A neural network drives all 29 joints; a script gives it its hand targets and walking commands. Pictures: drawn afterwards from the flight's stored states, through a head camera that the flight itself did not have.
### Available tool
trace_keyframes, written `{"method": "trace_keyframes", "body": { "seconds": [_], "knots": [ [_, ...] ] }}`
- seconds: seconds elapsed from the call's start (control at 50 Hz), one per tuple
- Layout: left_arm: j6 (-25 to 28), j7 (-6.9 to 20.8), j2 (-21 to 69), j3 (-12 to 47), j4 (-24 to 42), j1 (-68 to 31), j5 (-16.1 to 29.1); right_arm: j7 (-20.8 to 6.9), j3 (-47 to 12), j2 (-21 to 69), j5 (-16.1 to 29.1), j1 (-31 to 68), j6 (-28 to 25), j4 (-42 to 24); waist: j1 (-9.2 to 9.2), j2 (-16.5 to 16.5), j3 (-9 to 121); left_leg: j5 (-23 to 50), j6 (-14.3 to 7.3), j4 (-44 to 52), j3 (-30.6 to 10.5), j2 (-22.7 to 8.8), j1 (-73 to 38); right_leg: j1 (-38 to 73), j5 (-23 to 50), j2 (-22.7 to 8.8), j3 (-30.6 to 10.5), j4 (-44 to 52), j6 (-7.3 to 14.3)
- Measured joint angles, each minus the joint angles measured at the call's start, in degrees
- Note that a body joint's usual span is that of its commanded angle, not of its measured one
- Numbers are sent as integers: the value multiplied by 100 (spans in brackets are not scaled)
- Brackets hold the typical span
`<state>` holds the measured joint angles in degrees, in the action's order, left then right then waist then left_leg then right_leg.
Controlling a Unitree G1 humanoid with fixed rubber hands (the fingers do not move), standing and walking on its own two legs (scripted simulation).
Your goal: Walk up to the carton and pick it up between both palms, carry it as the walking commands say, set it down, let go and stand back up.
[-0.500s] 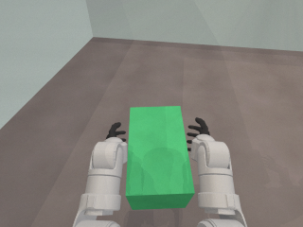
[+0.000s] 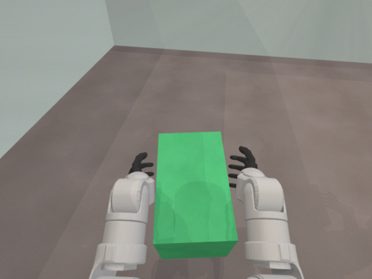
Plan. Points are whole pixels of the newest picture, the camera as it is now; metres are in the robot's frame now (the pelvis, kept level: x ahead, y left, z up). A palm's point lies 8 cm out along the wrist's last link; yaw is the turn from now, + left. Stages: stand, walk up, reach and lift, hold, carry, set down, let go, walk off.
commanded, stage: carry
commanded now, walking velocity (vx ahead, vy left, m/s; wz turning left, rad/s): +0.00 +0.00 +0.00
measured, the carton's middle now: (191, 193) +0.35 +0.00 -0.01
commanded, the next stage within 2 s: none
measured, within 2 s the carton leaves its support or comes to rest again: neither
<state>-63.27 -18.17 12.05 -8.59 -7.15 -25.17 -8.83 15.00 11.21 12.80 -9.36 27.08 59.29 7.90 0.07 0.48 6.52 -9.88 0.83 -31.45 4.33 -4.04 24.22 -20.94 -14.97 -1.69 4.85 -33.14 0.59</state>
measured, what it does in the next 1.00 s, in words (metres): steps to the right: right foot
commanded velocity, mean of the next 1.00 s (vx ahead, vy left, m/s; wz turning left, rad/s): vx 0.00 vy -0.18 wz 0.00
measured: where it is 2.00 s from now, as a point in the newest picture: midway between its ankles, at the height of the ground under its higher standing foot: outside the picture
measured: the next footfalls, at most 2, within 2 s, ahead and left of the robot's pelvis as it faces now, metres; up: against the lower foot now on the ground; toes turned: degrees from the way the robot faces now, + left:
right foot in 0.78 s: +0.05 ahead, -0.20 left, +0.00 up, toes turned -6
left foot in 1.04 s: -0.01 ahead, -0.01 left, +0.00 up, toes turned +8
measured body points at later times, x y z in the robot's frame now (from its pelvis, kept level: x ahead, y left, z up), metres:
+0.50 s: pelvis -0.01 -0.03 +0.00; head -0.02 -0.03 +0.45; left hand +0.30 +0.09 +0.07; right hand +0.31 -0.15 +0.08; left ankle +0.05 +0.12 -0.72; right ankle +0.02 -0.11 -0.73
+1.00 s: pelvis -0.04 -0.11 +0.00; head -0.02 -0.11 +0.45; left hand +0.28 +0.01 +0.07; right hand +0.28 -0.23 +0.08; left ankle -0.05 -0.01 -0.70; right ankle +0.01 -0.19 -0.73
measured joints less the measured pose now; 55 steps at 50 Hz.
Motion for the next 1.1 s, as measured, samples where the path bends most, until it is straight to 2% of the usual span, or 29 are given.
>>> {"method": "trace_keyframes", "body": {
  "seconds": [0.16, 0.22, 0.26, 0.4, 0.46, 0.52, 0.54, 0.56, 0.58, 0.64, 0.68, 0.76, 0.78, 0.8, 0.84, 0.88, 0.92, 0.98, 1.0, 1.04, 1.06, 1.1],
  "knots": [
    [-25, 11, -26, 46, 79, 68, 30, -48, -66, -23, 16, -65, 24, -74, -1, -4, 16, -7, -2, 1, 6, -2, -4, 5, 0, -3, -5, 8, -6],
    [-283, -204, -73, 237, 537, 183, 246, 213, -315, -68, 231, -185, 259, -507, -22, -25, -29, -34, 9, -55, 16, -27, 24, -29, -16, 15, -18, -40, 4],
    [-479, -252, -80, 281, 723, 202, 290, 323, -414, -71, 261, -193, 435, -660, -42, -52, -16, -61, 28, -110, 24, -55, 64, -84, -42, 37, -30, -106, 20],
    [-1023, -333, -84, 283, 697, 222, 391, 267, -425, -78, 157, -215, 998, -649, -76, 35, 78, -92, 186, -226, -69, -261, 168, -141, -53, 232, 54, -129, 182],
    [-1095, -357, -45, 269, 602, 125, 368, 257, -353, -88, 162, -233, 1076, -679, -29, 46, 25, -579, 116, -468, -78, -308, 273, -152, -24, 275, 102, -99, 262],
    [-1092, -322, 11, 186, 585, -10, 260, 297, -262, -67, 213, -178, 1043, -710, 72, -2, -69, -1113, -22, -808, 22, -220, 297, -211, -10, 261, 143, -127, 301],
    [-1080, -283, 25, 146, 609, -44, 208, 325, -250, -55, 233, -144, 1020, -719, 107, -15, -95, -912, -67, -663, 79, -187, 209, -250, -18, 261, 154, -170, 302],
    [-1061, -236, 35, 98, 651, -73, 152, 352, -252, -38, 248, -105, 987, -726, 126, -63, -134, -372, -61, -459, 99, -168, 149, -302, -42, 248, 146, -254, 297],
    [-1035, -187, 31, 63, 711, -72, 106, 364, -280, -22, 250, -74, 941, -721, 135, -128, -163, -118, -24, -424, 127, -165, 157, -388, -64, 220, 146, -387, 261],
    [-971, -66, -6, 15, 851, 29, 62, 366, -383, 15, 178, 14, 884, -657, 99, -55, -251, -272, 102, -432, 113, -315, 189, -758, -958, 284, 66, -1278, 77],
    [-980, -97, -29, 43, 903, 84, 128, 330, -394, 28, 110, 45, 926, -662, 25, 35, -318, -191, 183, -244, 88, -420, 138, -850, -947, 251, -14, -1435, 19],
    [-1015, -270, -20, 90, 1089, 55, 298, 230, -362, 42, 10, 82, 999, -885, -144, 183, -386, 5, 374, -131, -41, -619, 225, -431, -504, 134, -65, -329, -6],
    [-1006, -302, -9, 90, 1134, 29, 314, 196, -355, 43, -14, 89, 986, -943, -193, 196, -386, -18, 425, -229, -76, -665, 295, -312, -6, 108, -8, 25, 11],
    [-965, -313, 0, 119, 1132, 24, 310, 137, -342, 28, -30, 61, 938, -972, -223, 217, -380, -311, 391, -406, -126, -681, 395, -356, 338, 124, 50, 51, 40],
    [-948, -350, 12, 176, 1036, 1, 320, -2, -272, -13, -26, -53, 905, -1015, -167, 163, -350, -1433, 252, -1188, -230, -470, 671, -443, 322, 73, 118, -36, 130],
    [-974, -321, 25, 150, 924, -34, 306, 24, -242, -39, 60, -123, 942, -1019, -71, 105, -333, -1921, 145, -2049, -181, -236, 875, -441, 260, 24, 162, 28, 197],
    [-968, -208, 41, 80, 849, -72, 242, 238, -284, -46, 185, -135, 974, -1024, 23, 93, -323, -1969, 111, -2427, -23, -92, 890, -441, 296, 26, 205, 105, 250],
    [-899, -27, 68, 2, 827, -144, 120, 529, -302, -20, 302, -61, 977, -1081, 110, 81, -314, -1909, 9, -2028, 181, 78, 580, -516, 338, 91, 286, 87, 325],
    [-874, 1, 74, -6, 839, -159, 84, 550, -287, -5, 303, -22, 967, -1091, 126, 70, -302, -1788, -54, -1663, 223, 129, 394, -556, 336, 127, 318, 53, 347],
    [-847, 66, 74, -7, 862, -164, 7, 510, -240, 26, 254, 55, 937, -1053, 157, 68, -238, -1075, -162, -532, 284, 135, -118, -650, 292, 236, 415, -78, 383],
    [-809, 83, 60, -1, 851, -137, -24, 444, -246, 33, 214, 56, 870, -973, 175, -50, -226, -873, -223, -446, 279, 153, -127, -716, 219, 197, 420, -246, 319],
    [-802, 68, -12, 53, 865, 56, -1, 279, -316, 20, 162, 19, 803, -762, 113, -98, -213, -811, -235, -493, 258, 29, -130, -911, -572, 255, 302, -977, 137]
  ]
}}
